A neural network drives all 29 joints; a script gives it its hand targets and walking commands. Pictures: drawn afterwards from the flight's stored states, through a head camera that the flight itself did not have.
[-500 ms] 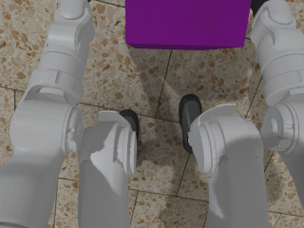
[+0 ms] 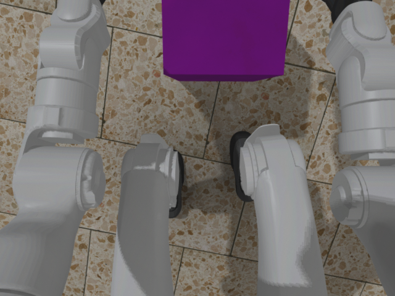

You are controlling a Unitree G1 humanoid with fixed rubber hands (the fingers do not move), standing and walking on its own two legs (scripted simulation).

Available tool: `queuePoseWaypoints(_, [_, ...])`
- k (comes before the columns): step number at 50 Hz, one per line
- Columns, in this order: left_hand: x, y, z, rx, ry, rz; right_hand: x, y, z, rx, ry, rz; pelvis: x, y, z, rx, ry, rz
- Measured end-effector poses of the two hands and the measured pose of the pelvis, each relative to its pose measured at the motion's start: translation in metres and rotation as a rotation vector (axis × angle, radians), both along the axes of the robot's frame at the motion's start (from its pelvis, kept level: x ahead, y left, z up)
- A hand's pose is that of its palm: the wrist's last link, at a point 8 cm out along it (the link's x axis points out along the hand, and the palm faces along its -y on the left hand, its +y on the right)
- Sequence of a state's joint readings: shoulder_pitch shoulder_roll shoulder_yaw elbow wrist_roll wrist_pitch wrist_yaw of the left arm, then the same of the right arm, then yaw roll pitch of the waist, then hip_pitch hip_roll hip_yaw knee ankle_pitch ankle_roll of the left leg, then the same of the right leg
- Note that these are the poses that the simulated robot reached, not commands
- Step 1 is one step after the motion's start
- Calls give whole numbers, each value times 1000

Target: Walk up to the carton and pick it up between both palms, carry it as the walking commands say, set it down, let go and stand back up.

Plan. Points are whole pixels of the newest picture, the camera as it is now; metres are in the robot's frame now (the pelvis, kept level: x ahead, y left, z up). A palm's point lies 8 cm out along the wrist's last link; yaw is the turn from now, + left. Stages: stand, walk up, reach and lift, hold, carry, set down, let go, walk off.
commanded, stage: set down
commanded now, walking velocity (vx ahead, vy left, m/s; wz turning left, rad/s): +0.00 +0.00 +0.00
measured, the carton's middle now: (220, 26) +0.54 -0.05 -0.31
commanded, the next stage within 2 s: let go in 0.80 s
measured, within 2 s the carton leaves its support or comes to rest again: neither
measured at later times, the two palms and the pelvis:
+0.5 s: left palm out of the picture +0.56 +0.16 +0.01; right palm out of the picture +0.51 -0.22 +0.02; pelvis +0.02 +0.01 +0.12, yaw -1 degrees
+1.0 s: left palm out of the picture +0.51 +0.18 +0.07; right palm out of the picture +0.46 -0.22 +0.08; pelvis +0.03 +0.01 +0.21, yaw -1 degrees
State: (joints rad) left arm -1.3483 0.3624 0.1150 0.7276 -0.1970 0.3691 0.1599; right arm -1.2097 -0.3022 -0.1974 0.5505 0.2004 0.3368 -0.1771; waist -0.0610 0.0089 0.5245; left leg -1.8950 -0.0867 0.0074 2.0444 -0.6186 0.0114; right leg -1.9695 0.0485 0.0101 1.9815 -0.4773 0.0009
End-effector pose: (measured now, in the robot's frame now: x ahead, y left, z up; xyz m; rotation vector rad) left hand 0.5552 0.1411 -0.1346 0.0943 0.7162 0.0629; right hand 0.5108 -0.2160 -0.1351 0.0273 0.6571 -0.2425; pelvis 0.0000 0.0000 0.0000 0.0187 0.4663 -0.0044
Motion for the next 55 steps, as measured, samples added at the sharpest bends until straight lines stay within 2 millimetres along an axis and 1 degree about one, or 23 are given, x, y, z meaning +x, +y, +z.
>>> queuePoseWaypoints(7, [-6,4,39,0,10,-13,-1,-4,44,6,-6,2,4,-2,34,9,-19,-5])
queuePoseWaypoints(18, [5,8,104,-15,-6,-35,2,-4,105,2,2,2,13,2,84,7,-45,-10])
queuePoseWaypoints(22, [7,11,127,-14,-8,-43,3,-4,131,-7,-9,3,19,4,106,4,-51,-13])
queuePoseWaypoints(27, [2,17,156,-5,1,-46,1,-1,164,-22,-7,21,26,7,136,-1,-66,-17])
queuePoseWaypoints(31, [-1,22,183,1,-2,-47,-2,1,191,-32,-1,34,30,7,159,-5,-84,-19])
queuePoseWaypoints(35, [0,24,210,3,-24,-51,-2,2,215,-33,-3,39,31,8,179,-8,-99,-20])
queuePoseWaypoints(38, [3,24,225,13,-60,-67,-4,2,221,-25,4,42,30,8,188,-10,-96,-20])
queuePoseWaypoints(40, [3,25,229,25,-68,-72,-9,1,216,-17,34,39,30,8,192,-11,-89,-20])
queuePoseWaypoints(42, [0,28,227,33,-63,-70,-16,0,211,-11,61,35,29,8,195,-11,-85,-20])
queuePoseWaypoints(45, [-8,29,221,38,-40,-69,-25,-3,206,-12,75,35,26,8,199,-12,-98,-21])
queuePoseWaypoints(48, [-28,32,211,57,25,-70,-41,-5,207,-26,88,53,27,8,202,-12,-108,-21])
queuePoseWaypoints(49, [-38,33,209,69,51,-72,-48,-6,210,-35,90,64,28,7,203,-12,-115,-21])
queuePoseWaypoints(51, [-62,36,212,89,82,-75,-64,-7,220,-46,90,93,29,7,208,-11,-135,-22])
queuePoseWaypoints(55, [-111,45,231,109,124,-69,-103,-9,243,-49,117,149,31,5,220,-8,-201,-25])
